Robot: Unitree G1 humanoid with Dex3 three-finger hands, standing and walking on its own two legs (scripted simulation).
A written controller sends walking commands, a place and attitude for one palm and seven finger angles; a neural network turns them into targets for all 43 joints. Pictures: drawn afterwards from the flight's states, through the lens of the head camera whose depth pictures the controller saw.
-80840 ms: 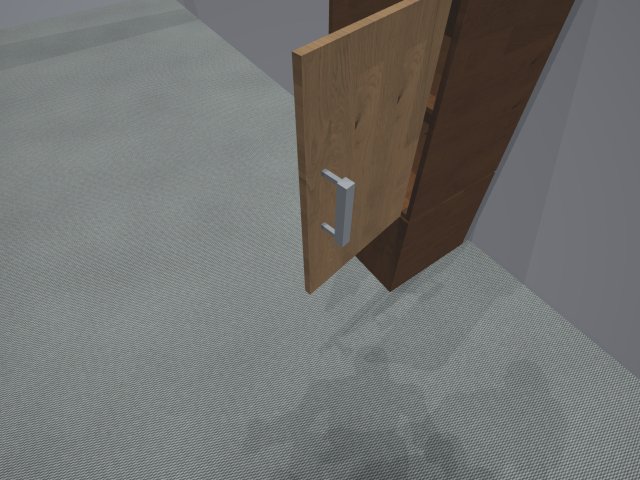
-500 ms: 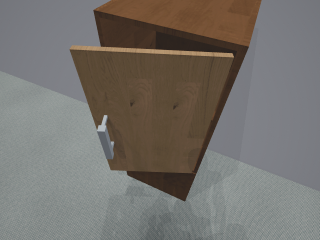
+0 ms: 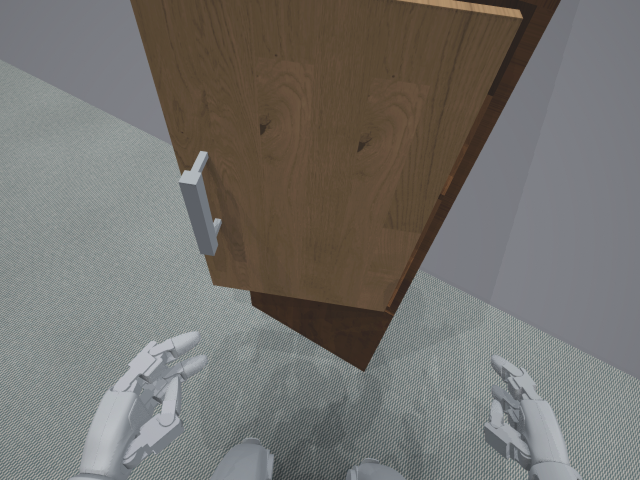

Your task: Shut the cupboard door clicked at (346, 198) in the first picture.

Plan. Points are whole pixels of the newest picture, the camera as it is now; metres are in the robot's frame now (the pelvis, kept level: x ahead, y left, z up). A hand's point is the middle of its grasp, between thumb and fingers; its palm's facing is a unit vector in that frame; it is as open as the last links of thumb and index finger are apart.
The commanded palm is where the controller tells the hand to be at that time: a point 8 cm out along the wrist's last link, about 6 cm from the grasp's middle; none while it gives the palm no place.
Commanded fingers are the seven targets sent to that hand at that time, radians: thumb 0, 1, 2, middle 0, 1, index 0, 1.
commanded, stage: raise the hand and make a fist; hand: left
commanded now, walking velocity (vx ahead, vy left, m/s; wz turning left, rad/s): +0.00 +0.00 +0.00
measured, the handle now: (205, 206) +0.47 +0.21 +0.03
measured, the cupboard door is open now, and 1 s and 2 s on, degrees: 23 23 23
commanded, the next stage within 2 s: bring the fist close to the handle in 1.52 s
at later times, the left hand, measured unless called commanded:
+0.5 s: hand (141, 395) +0.20 +0.21 +0.03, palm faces +0.07 -1.00 -0.06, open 3.9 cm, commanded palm +0.17 +0.25 +0.02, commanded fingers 0.00 0.90 0.90 -1.02 -1.20 -1.02 -1.20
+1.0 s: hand (131, 393) +0.20 +0.23 +0.02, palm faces -0.07 -1.00 -0.01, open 3.1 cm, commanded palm +0.19 +0.28 +0.03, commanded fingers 0.00 0.90 0.90 -1.30 -1.50 -1.30 -1.50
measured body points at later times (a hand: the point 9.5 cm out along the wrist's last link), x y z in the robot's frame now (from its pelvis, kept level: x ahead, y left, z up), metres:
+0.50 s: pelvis -0.01 +0.00 -0.02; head +0.05 +0.00 +0.42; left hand +0.19 +0.26 +0.04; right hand +0.13 -0.24 -0.12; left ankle +0.03 +0.12 -0.66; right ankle +0.00 -0.09 -0.66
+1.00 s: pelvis -0.01 +0.04 -0.02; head +0.05 +0.07 +0.43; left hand +0.20 +0.28 +0.02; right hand +0.20 -0.17 -0.07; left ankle +0.03 +0.12 -0.66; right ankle +0.00 -0.09 -0.66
